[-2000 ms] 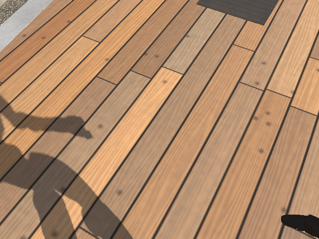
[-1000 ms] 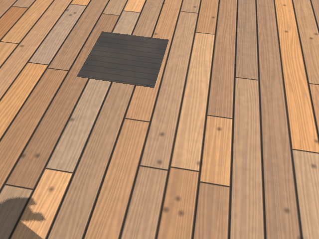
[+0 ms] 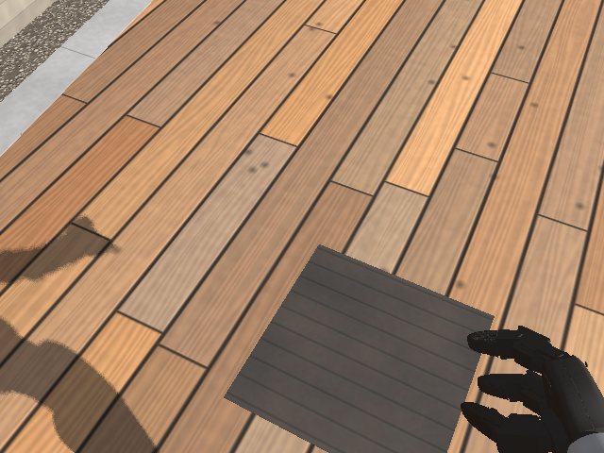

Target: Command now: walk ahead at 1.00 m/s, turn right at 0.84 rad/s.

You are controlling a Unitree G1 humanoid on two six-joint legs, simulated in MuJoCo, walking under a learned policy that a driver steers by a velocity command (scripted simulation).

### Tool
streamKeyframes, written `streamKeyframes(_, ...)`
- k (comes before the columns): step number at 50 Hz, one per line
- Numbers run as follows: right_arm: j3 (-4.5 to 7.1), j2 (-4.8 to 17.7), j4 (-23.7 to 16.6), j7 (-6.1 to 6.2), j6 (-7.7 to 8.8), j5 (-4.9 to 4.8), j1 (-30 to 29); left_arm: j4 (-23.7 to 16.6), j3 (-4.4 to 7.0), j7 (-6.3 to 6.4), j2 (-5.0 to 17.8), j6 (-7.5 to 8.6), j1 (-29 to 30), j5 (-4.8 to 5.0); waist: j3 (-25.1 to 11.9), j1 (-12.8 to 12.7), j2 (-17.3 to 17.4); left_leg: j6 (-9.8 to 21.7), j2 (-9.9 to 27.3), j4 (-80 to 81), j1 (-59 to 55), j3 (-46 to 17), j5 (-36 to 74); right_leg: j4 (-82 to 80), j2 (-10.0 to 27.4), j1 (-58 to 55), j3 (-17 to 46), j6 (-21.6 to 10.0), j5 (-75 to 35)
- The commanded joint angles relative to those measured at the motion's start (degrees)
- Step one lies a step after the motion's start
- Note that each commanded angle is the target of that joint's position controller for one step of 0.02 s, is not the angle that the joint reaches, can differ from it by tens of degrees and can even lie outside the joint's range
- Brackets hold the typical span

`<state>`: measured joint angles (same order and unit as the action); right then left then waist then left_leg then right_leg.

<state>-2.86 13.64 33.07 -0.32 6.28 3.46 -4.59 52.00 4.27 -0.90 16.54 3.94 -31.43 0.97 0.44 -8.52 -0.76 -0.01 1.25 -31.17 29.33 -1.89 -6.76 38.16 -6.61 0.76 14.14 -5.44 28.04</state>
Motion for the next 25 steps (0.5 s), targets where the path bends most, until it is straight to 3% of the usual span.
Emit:
streamKeyframes(1,7.91,17.96,4.12,2.18,-1.17,0.24,28.56,-8.96,-0.30,0.90,4.63,0.69,4.17,0.42,-22.75,15.20,15.28,11.20,27.33,13.94,-54.47,-45.90,-38.25,40.49,3.81,43.96,-8.09,-0.88,-3.04)
streamKeyframes(2,6.83,12.09,3.83,1.99,-1.18,-0.25,23.90,-8.80,0.26,0.77,6.56,-0.09,10.36,-0.93,-12.23,14.99,8.67,9.82,23.35,14.80,-46.13,-35.85,-34.33,39.68,7.15,46.73,-9.15,-1.09,-8.72)
streamKeyframes(3,6.13,8.96,4.68,1.57,-0.95,-0.34,22.20,-9.15,0.29,0.05,6.15,-0.56,13.66,-1.70,-6.31,14.24,4.61,9.03,20.79,15.09,-39.32,-26.67,-22.98,37.51,8.84,46.14,-9.62,-0.77,-11.16)
streamKeyframes(4,5.88,7.82,5.78,1.47,-0.73,-0.14,22.31,-9.46,0.27,-0.72,5.11,-1.18,15.34,-2.19,-3.12,13.11,4.29,8.03,18.60,16.14,-34.65,-20.05,-14.20,36.35,10.01,44.97,-9.75,-0.37,-11.47)
streamKeyframes(6,5.51,6.06,8.78,1.10,0.19,-1.27,24.39,-11.27,-0.30,-1.86,2.17,-2.92,17.23,-2.86,0.60,10.70,6.71,6.62,16.79,17.85,-29.11,-11.22,-5.06,35.18,11.99,44.66,-10.10,0.29,-10.84)
streamKeyframes(8,5.33,4.77,10.70,0.51,0.97,-2.46,24.89,-14.44,-0.97,-2.69,0.80,-4.09,21.74,-3.04,2.04,9.26,6.66,5.51,16.39,19.73,-28.30,-4.39,3.31,34.01,13.21,47.80,-11.01,0.55,-12.51)
streamKeyframes(11,5.62,6.11,11.40,0.55,1.74,-2.38,21.20,-18.80,-1.97,-4.17,1.23,-4.03,27.32,-2.96,4.35,6.58,6.79,3.65,12.84,23.20,-22.92,7.63,11.53,24.12,12.93,44.35,-13.73,0.43,-23.01)
streamKeyframes(13,6.04,8.15,12.06,0.66,1.90,-2.34,20.98,-19.96,-2.53,-5.16,1.96,-3.97,30.99,-2.77,6.34,6.55,3.77,2.44,10.27,26.02,-19.90,14.35,15.92,12.65,10.94,36.54,-18.99,-0.80,-29.11)
streamKeyframes(14,6.25,9.45,12.65,0.72,1.91,-2.28,22.41,-20.26,-2.73,-5.35,2.08,-3.87,32.42,-2.76,6.96,6.83,2.91,2.20,9.97,25.44,-20.40,16.42,24.35,8.66,9.14,32.75,-21.79,-1.89,-30.22)
streamKeyframes(16,6.99,12.99,12.91,1.06,1.32,-2.32,25.58,-19.13,-2.35,-4.97,3.87,-3.58,30.22,-2.65,3.72,5.36,4.05,1.72,10.58,17.52,-26.49,17.70,51.61,5.99,4.34,26.02,-25.37,-3.85,-28.25)
streamKeyframes(17,7.52,15.10,12.55,1.42,0.47,-2.22,25.78,-17.95,-1.85,-4.55,5.31,-3.41,26.14,-2.62,0.88,2.75,5.71,1.47,11.67,10.28,-28.59,17.54,61.00,5.62,2.42,21.31,-25.73,-4.81,-25.06)
streamKeyframes(18,8.01,16.98,11.94,1.69,-0.65,-1.93,24.63,-15.76,-0.90,-3.99,7.35,-3.21,18.04,-2.68,-3.71,-1.87,6.56,1.77,12.95,-1.36,-27.96,16.92,65.99,5.73,0.82,12.24,-24.81,-6.19,-22.12)
streamKeyframes(19,8.15,17.47,10.82,1.77,-1.57,-1.70,22.61,-12.05,0.58,-3.04,9.86,-3.07,5.95,-2.82,-9.10,-7.09,6.17,2.16,13.68,-17.44,-22.31,15.56,62.90,3.69,-0.01,-1.91,-21.77,-8.32,-20.04)
streamKeyframes(20,7.90,15.38,11.06,1.13,-2.02,-0.86,23.48,-9.27,2.26,-1.44,12.60,-3.34,1.48,-2.41,-10.11,-6.72,0.37,1.05,8.03,-37.99,-10.32,15.12,25.52,0.80,1.42,-13.80,-16.13,-9.74,-15.94)
streamKeyframes(21,5.52,6.52,8.40,0.44,-1.64,0.36,25.74,-10.34,3.29,-0.34,18.29,-4.18,6.49,-1.93,-7.21,0.96,-12.97,-0.78,-0.43,-62.46,7.44,13.18,-24.21,2.03,12.26,-17.34,2.37,-12.94,-25.62)
streamKeyframes(22,5.55,10.03,1.39,0.45,-0.42,-1.46,25.25,-13.68,4.15,-0.12,21.92,-4.92,7.06,-2.85,-20.90,1.42,-13.14,-1.49,-2.65,-68.61,21.23,0.14,-22.58,-13.66,20.61,-30.04,28.95,-23.20,-9.97)
streamKeyframes(23,5.46,12.55,0.78,0.40,0.81,-1.09,18.93,-13.80,4.00,0.62,19.04,-4.98,7.54,-2.53,-14.32,0.38,-3.04,-1.28,0.83,-62.94,24.41,-3.02,-16.83,-22.82,21.29,-23.47,32.74,-20.56,-1.56)
streamKeyframes(24,5.25,12.53,1.16,0.40,1.21,-1.24,18.01,-12.76,3.30,1.11,16.15,-4.47,9.88,-2.35,-5.13,3.73,1.78,-1.25,2.99,-56.01,22.40,-2.79,-13.52,-24.50,19.70,-12.74,28.66,-18.28,-3.97)
streamKeyframes(25,4.84,11.55,1.58,0.60,0.74,-0.39,17.70,-11.98,2.78,1.30,14.68,-3.56,11.32,-2.14,-1.40,6.70,4.88,-1.86,4.47,-51.56,17.86,-2.77,-14.27,-24.35,17.18,-3.51,23.97,-17.13,-10.45)
